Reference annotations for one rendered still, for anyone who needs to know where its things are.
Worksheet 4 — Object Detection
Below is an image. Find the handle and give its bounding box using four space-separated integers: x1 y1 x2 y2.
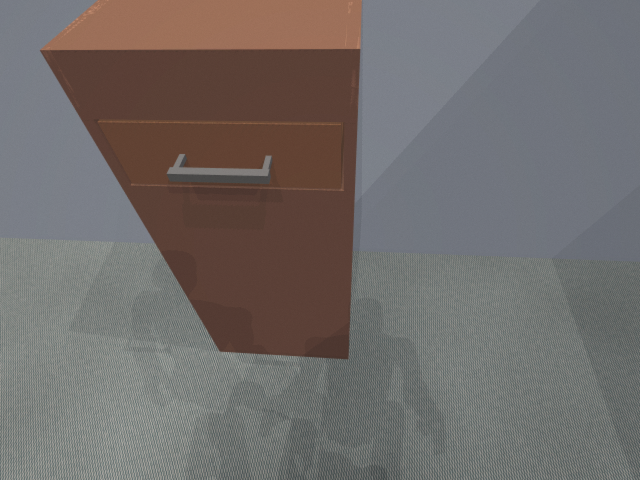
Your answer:
167 154 272 184

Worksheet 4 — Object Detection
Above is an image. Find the drawer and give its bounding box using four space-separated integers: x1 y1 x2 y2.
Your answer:
98 119 344 189

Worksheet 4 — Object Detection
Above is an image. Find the cabinet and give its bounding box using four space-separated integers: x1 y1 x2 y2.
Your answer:
40 0 362 359

